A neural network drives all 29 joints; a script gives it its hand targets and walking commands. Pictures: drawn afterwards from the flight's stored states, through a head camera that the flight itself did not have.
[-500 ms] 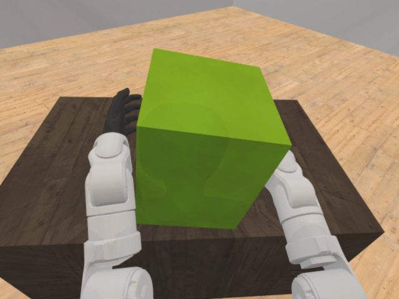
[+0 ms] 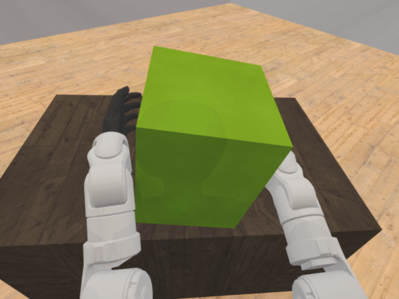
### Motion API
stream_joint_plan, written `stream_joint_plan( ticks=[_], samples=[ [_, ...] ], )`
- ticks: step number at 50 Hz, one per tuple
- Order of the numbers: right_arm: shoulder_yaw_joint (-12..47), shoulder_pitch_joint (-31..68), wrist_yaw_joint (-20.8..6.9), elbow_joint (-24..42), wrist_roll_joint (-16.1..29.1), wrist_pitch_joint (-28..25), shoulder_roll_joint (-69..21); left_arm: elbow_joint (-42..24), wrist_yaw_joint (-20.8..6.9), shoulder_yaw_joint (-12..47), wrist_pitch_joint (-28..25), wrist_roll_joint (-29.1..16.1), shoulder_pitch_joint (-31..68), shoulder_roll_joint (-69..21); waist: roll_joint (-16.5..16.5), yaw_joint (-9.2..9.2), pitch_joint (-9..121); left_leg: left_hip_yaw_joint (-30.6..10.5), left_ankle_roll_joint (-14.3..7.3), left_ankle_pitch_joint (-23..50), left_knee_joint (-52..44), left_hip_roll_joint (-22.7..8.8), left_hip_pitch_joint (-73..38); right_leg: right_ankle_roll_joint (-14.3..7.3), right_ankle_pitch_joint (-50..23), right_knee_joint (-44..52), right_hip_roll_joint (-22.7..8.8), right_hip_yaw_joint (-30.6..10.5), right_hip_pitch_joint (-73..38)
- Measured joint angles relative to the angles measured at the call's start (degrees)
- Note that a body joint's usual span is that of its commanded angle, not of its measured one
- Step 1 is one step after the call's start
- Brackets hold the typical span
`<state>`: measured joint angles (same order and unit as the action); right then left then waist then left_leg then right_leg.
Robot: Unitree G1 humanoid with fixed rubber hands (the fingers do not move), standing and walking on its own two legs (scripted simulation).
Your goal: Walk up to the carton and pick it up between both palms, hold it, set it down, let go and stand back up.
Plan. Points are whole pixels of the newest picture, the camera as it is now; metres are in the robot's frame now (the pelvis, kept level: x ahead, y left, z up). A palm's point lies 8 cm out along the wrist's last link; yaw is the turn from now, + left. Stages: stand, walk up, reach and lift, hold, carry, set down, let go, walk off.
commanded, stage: hold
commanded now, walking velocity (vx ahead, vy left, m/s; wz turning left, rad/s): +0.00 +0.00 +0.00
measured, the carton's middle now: (197, 144) +0.36 +0.00 +0.16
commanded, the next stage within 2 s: none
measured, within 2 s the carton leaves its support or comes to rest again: neither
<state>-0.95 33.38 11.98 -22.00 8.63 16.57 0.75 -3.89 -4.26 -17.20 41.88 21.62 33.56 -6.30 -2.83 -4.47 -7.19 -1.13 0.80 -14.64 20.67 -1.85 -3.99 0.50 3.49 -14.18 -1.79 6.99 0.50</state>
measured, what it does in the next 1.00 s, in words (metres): stands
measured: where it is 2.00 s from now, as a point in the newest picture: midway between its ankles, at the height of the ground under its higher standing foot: outside the picture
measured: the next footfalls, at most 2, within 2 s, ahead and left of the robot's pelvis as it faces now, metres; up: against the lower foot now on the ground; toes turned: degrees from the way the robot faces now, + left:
none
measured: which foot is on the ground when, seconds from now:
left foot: down 0.00-1.00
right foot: down 0.00-1.00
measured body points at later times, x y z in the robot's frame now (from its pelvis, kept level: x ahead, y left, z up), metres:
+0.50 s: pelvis -0.01 +0.00 +0.00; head -0.03 +0.02 +0.45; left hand +0.37 +0.15 +0.20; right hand +0.37 -0.14 +0.17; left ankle -0.02 +0.12 -0.75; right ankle +0.06 -0.13 -0.75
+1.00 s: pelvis +0.00 +0.00 +0.00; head -0.02 +0.03 +0.45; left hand +0.37 +0.15 +0.19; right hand +0.37 -0.14 +0.17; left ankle -0.02 +0.12 -0.75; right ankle +0.06 -0.13 -0.75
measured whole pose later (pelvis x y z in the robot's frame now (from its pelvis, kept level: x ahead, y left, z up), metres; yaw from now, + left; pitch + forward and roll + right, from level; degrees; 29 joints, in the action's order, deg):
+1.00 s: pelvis +0.00 +0.00 +0.00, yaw +1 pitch -10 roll -1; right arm -1.2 33.2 12.4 -21.8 8.5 16.5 0.2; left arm -3.2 -4.8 -17.4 41.8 21.1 33.4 -5.7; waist -2.8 -4.5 -7.5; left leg -1.7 0.8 -14.6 21.0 -1.7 -3.6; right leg 0.5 3.6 -14.2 -2.0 7.5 0.5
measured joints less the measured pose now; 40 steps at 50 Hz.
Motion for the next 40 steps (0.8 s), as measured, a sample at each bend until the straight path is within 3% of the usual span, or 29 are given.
stream_joint_plan(
  ticks=[6, 24, 40],
  samples=[
    [0.3, -0.4, 0.3, 1.2, 0.3, 0.1, -0.2, -1.2, 0.0, 0.1, -0.1, -0.7, -0.9, 0.2, 0.5, -0.19, 0.2, -0.4, 0.1, 0.0, 0.2, 0.1, 0.0, 0.0, -0.1, 0.3, -0.1, 0.4, -0.4],
    [-2.4, 2.1, -0.6, -3.0, -2.3, 0.3, -1.2, 4.3, -0.2, -1.5, -0.4, -0.1, 2.6, 0.6, 0.4, 0.4, 0.5, -0.3, 0.0, 0.7, -0.2, 0.4, 0.7, -0.1, -0.1, -0.5, -0.4, 0.3, 0.9],
    [-0.5, 0.8, 0.4, -0.8, -0.6, -0.1, -1.0, 1.3, -0.8, -1.2, -0.5, -0.6, 0.4, 0.7, -0.1, 0.27, -0.3, -0.4, 0.1, 0.5, -0.4, 0.2, 0.3, -0.1, 0.0, -0.2, -0.2, 0.3, 0.4]
  ],
)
